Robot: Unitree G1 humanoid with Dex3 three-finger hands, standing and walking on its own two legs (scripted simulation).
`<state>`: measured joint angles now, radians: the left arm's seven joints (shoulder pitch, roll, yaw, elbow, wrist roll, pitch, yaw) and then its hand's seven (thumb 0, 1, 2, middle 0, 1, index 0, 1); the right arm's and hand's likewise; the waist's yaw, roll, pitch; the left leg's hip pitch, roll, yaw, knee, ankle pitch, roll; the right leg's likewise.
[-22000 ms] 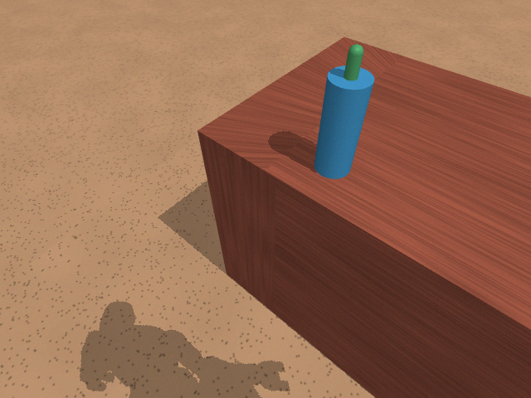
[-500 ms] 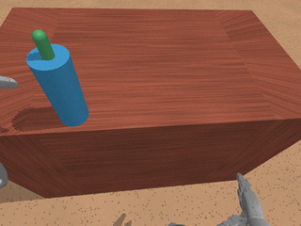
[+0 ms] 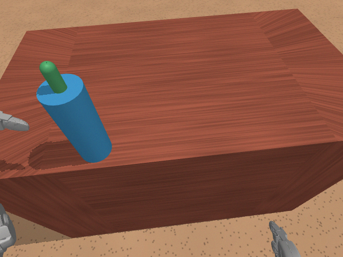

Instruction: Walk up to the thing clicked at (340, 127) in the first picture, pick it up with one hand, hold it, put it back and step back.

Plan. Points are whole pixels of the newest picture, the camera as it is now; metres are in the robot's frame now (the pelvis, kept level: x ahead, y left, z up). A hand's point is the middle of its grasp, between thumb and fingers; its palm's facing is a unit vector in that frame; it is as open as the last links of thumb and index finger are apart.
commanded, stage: sink last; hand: left
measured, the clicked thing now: (76, 116) +0.40 +0.18 +0.13
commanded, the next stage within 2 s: home in 0.92 s
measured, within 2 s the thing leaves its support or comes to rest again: neither
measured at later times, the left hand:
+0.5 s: hand (9, 219) +0.19 +0.21 +0.18, palm faces +0.36 -0.83 -0.43, open 17.5 cm
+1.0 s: hand out of the picture +0.12 +0.24 +0.18, palm faces +0.45 -0.76 -0.47, open 17.5 cm
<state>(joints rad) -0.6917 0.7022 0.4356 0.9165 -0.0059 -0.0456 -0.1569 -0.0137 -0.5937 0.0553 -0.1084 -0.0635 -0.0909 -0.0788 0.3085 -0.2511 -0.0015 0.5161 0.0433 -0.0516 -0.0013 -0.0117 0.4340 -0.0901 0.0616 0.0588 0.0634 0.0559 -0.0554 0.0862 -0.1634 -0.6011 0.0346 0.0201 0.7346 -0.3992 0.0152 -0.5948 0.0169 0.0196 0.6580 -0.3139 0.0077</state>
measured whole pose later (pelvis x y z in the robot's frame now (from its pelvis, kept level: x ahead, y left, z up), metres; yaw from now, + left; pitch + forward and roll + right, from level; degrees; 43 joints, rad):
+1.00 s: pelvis -0.05 -0.04 +0.01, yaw +4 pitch -2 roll +1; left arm 0.45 0.39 0.41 -0.33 -0.07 -0.28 0.02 -0.01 -0.55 0.03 -0.07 -0.06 -0.07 -0.06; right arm 0.33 -0.22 -0.17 0.51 0.03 -0.11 -0.06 -0.01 0.51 -0.06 0.06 0.06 0.06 0.06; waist 0.06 0.03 0.01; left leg -0.28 0.01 -0.03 0.59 -0.28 -0.02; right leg -0.30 -0.02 -0.04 0.62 -0.29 -0.01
